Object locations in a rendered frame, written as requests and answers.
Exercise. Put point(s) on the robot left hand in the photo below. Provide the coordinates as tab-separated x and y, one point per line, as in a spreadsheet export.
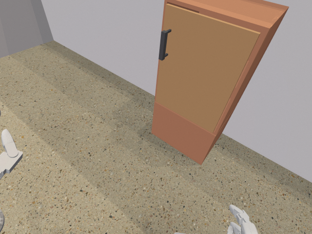
11	157

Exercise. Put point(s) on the cupboard door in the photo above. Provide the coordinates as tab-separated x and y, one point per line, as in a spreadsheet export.
206	57

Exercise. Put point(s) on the robot right hand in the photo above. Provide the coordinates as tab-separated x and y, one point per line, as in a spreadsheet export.
243	219

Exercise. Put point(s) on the handle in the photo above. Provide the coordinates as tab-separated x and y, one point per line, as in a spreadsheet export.
163	42

